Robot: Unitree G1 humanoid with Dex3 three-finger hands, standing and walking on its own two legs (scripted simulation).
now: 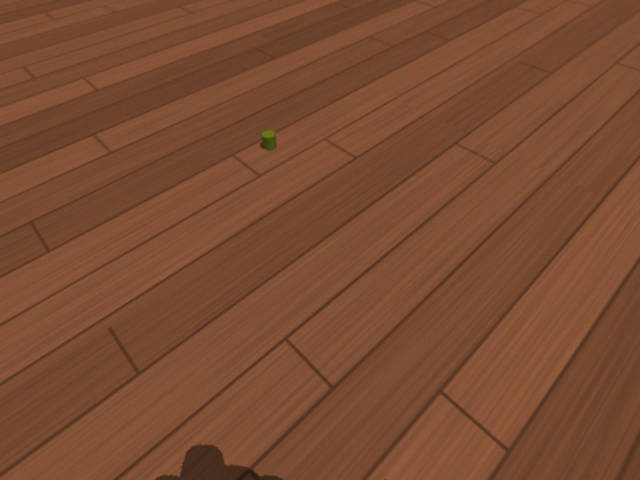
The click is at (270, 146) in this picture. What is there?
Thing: low tin
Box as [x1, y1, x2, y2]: [262, 130, 276, 149]
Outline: 264,131 262,133 264,148 273,149 276,146 274,132 270,130
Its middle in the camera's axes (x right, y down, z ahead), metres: -0.27 -0.52 +2.07
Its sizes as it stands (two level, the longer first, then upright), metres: 0.070 0.070 0.079
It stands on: the floor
